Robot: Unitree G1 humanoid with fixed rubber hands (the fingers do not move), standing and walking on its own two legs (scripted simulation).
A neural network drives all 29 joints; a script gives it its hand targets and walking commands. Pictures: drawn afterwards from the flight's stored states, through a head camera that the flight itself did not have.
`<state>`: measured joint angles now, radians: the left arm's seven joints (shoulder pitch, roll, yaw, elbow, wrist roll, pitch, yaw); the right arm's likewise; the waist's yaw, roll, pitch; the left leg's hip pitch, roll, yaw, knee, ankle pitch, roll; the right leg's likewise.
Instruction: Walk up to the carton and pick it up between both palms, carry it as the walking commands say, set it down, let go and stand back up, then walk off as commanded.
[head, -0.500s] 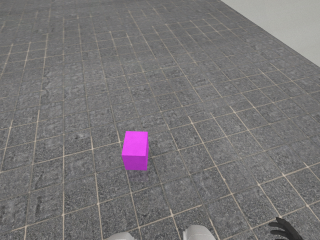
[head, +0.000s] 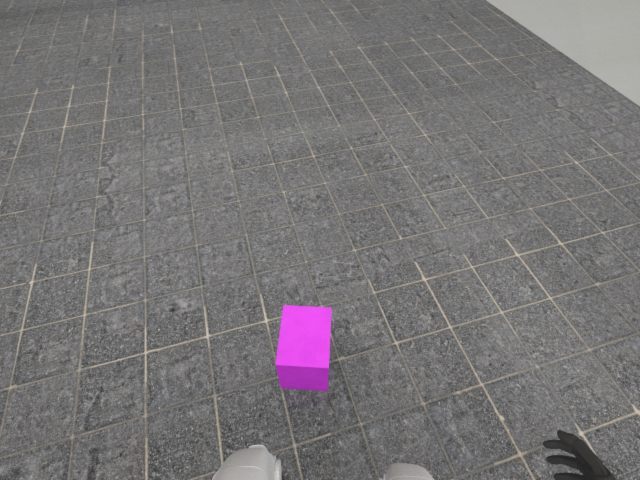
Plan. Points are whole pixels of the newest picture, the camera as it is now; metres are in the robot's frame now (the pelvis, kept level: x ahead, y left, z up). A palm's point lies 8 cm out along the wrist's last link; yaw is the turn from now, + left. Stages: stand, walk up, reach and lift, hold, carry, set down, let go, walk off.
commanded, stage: walk up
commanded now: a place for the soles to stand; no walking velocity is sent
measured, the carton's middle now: (305, 348) +0.53 +0.06 -0.64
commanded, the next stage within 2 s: none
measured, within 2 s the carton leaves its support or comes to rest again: neither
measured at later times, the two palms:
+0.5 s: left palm (139, 358) +0.28 +0.28 -0.09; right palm (574, 446) +0.17 -0.33 -0.10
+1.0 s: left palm (112, 411) +0.20 +0.29 -0.09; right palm (571, 404) +0.22 -0.34 -0.09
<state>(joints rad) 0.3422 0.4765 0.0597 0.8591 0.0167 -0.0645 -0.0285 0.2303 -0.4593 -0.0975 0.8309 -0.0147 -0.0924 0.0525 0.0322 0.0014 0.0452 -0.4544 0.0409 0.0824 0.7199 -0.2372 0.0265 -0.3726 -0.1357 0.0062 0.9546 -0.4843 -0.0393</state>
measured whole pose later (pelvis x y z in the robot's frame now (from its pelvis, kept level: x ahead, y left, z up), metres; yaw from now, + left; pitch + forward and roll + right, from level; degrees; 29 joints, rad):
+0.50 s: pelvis +0.12 -0.01 +0.00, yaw -2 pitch +0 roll +1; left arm 0.06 0.39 0.02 0.90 0.00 -0.01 -0.02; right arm 0.22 -0.40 -0.01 0.95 0.01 -0.08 -0.02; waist -0.03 0.00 0.07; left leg -0.29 0.06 0.05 0.75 -0.47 -0.04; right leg -0.48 -0.08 -0.06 0.76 -0.28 0.00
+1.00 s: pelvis +0.12 -0.02 +0.02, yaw +2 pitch -1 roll +0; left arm 0.06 0.39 0.02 1.09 0.01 0.01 -0.03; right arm 0.12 -0.41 -0.01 1.07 -0.01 -0.05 -0.02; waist 0.02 0.00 0.03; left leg -0.23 0.05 -0.01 0.61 -0.38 -0.05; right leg -0.38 -0.09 -0.13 0.62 -0.22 0.00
